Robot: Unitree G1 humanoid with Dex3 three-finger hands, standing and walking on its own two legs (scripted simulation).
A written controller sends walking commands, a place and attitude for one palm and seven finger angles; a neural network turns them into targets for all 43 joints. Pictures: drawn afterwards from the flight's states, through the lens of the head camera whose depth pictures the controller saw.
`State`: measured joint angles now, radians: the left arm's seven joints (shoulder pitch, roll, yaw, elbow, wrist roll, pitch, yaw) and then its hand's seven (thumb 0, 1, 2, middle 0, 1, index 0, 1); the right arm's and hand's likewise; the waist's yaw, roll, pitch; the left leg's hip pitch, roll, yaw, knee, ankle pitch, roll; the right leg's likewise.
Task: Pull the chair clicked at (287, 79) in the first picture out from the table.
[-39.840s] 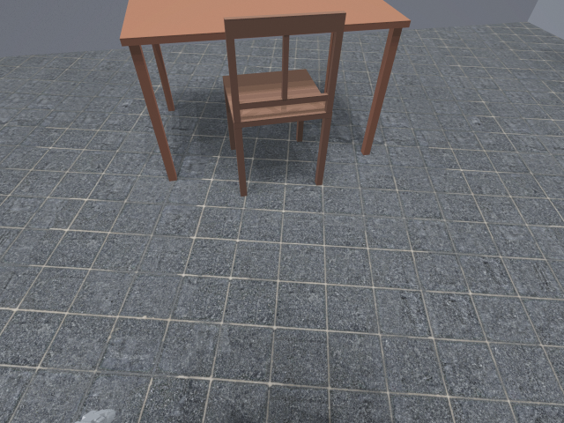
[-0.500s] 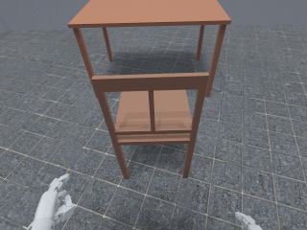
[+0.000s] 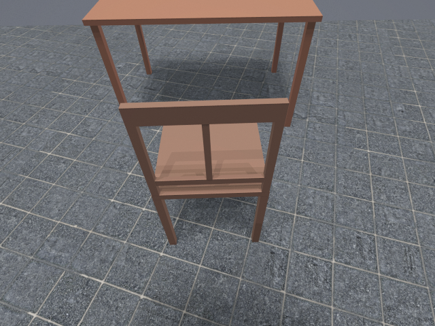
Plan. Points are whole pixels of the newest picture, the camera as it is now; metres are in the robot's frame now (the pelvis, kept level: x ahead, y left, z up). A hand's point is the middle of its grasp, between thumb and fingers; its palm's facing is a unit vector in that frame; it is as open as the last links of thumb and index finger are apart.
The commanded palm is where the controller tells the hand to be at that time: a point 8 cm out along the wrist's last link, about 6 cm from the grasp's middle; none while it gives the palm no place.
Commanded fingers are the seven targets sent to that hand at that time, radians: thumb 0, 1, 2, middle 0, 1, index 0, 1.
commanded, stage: let the arm hang, fingers relaxed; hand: left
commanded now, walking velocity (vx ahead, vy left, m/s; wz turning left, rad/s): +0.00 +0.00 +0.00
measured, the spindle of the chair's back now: (207, 152) +0.62 +0.07 -0.13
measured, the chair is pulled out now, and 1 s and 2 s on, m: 0.67 0.67 0.67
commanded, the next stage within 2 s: look to check the result in 0.44 s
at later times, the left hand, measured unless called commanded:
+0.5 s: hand out of the picture +0.03 +0.16 -0.17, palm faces +0.00 -0.98 -0.19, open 7.3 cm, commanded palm none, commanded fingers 0.00 0.90 0.90 -0.20 -0.30 -0.20 -0.30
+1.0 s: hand out of the picture +0.04 +0.17 -0.18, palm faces +0.00 -0.98 -0.17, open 7.3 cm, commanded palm none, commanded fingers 0.00 0.90 0.90 -0.20 -0.30 -0.20 -0.30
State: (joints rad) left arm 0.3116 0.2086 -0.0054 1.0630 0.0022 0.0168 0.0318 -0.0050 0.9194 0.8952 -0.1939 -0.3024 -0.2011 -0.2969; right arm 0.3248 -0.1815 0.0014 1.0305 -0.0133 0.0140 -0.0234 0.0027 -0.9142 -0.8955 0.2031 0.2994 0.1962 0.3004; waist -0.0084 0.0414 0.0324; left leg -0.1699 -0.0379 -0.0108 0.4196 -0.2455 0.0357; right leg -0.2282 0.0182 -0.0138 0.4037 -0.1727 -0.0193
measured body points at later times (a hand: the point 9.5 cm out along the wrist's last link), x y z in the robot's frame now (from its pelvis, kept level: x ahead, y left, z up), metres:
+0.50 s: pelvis +0.03 +0.00 +0.00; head +0.04 -0.01 +0.45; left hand +0.03 +0.21 -0.16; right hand +0.00 -0.21 -0.16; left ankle -0.01 +0.10 -0.74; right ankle +0.03 -0.11 -0.74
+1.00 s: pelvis +0.04 +0.01 +0.00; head +0.06 +0.01 +0.45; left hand +0.04 +0.22 -0.16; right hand +0.02 -0.20 -0.16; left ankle -0.01 +0.10 -0.74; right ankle +0.03 -0.11 -0.74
